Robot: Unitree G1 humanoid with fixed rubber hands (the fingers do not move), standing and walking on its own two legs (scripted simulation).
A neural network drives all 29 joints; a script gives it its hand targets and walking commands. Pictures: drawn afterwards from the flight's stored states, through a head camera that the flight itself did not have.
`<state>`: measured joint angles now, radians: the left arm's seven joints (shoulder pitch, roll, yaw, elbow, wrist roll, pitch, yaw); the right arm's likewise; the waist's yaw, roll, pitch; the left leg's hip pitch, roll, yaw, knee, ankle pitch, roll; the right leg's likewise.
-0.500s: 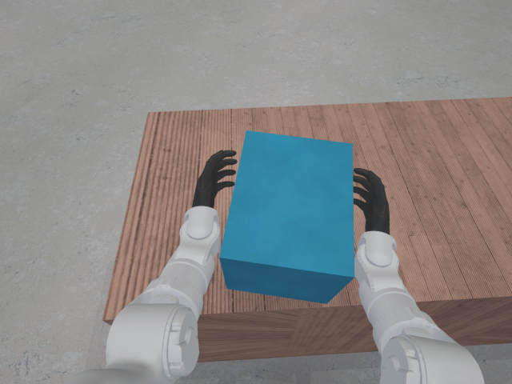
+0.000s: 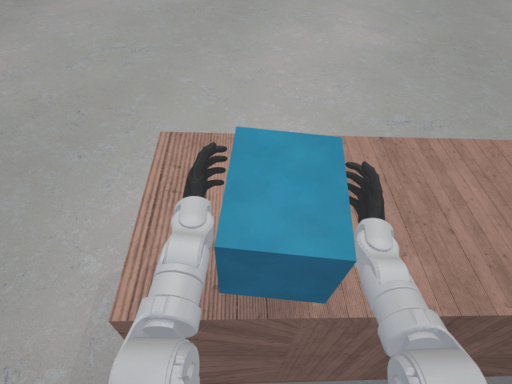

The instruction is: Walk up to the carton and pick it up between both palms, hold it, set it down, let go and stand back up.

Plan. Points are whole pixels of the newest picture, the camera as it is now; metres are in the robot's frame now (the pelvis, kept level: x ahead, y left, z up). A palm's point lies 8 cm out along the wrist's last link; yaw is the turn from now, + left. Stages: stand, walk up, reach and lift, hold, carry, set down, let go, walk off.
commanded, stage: reach and lift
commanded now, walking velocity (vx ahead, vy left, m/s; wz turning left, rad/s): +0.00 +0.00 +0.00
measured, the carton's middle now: (280, 215) +0.38 -0.02 +0.04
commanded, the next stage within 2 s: hold in 1.58 s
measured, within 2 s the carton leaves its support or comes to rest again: neither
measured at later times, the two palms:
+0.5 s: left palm (189, 180) +0.36 +0.13 +0.15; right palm (375, 208) +0.34 -0.15 +0.12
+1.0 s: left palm (183, 170) +0.36 +0.13 +0.17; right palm (378, 192) +0.35 -0.15 +0.14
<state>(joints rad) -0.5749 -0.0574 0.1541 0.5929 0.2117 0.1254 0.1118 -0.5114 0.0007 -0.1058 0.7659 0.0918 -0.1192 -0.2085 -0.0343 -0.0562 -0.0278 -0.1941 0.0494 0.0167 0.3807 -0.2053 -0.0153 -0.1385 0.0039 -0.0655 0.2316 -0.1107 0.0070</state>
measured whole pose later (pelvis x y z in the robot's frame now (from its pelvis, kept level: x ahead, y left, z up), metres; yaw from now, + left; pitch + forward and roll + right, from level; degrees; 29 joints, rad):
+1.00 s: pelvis -0.01 -0.01 +0.00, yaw +1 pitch -8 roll -1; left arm -0.57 -0.10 0.22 0.09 0.35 0.60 0.00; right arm -0.55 0.00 -0.03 0.48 0.15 0.18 -0.22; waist -0.07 -0.08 0.10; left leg -0.01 0.05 0.00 0.37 -0.21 -0.02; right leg 0.03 0.00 -0.08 0.27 -0.15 0.00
